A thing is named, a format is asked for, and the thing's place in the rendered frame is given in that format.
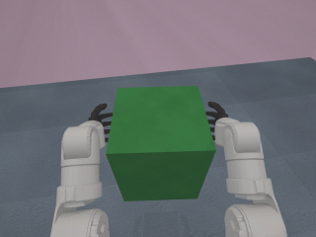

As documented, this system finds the robot left hand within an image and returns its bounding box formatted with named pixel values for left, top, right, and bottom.
left=88, top=103, right=113, bottom=142

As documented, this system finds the carton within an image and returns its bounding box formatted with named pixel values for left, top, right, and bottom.
left=106, top=86, right=216, bottom=201

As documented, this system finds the robot right hand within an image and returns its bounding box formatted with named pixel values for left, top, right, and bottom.
left=205, top=102, right=228, bottom=140

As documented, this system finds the right robot forearm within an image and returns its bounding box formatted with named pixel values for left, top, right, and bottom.
left=214, top=118, right=287, bottom=237

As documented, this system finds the left robot forearm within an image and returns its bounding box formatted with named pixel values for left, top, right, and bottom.
left=50, top=120, right=106, bottom=237

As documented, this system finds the robot right upper arm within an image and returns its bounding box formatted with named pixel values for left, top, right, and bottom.
left=224, top=202, right=286, bottom=237

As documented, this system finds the robot left upper arm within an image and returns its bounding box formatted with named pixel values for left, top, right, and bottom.
left=51, top=208, right=110, bottom=237

